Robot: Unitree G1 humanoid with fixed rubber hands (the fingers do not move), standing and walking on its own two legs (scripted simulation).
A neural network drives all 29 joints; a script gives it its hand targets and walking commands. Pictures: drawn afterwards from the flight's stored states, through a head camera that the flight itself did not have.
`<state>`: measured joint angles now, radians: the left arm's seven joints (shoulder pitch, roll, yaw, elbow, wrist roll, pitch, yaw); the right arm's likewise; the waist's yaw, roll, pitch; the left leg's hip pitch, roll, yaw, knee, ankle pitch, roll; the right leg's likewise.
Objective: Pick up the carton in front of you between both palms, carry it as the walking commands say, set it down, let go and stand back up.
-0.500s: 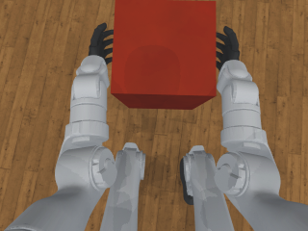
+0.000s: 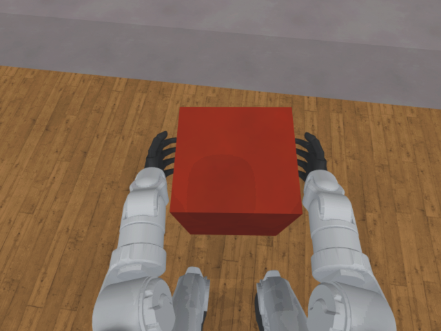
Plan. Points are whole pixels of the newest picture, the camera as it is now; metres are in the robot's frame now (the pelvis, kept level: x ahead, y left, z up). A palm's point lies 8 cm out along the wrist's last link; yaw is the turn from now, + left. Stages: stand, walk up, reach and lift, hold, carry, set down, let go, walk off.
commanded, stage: reach and lift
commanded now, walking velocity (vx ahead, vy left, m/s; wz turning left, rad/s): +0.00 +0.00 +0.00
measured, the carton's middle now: (234, 179) +0.42 +0.01 -0.10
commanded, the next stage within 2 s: hold in 1.60 s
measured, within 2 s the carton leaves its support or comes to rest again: neither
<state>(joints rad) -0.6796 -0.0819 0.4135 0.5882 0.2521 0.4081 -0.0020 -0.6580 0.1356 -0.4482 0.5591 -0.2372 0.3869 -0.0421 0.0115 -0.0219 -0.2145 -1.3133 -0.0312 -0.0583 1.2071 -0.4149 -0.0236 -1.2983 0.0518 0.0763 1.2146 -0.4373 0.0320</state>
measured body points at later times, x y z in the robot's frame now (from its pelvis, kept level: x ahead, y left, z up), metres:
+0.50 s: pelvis +0.04 +0.00 +0.11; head +0.06 +0.00 +0.56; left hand +0.36 +0.15 +0.11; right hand +0.37 -0.15 +0.11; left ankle +0.07 +0.13 -0.62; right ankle +0.06 -0.13 -0.62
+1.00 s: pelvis +0.04 +0.00 +0.12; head +0.02 +0.00 +0.57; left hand +0.35 +0.15 +0.14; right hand +0.36 -0.15 +0.14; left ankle +0.07 +0.13 -0.62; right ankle +0.06 -0.13 -0.62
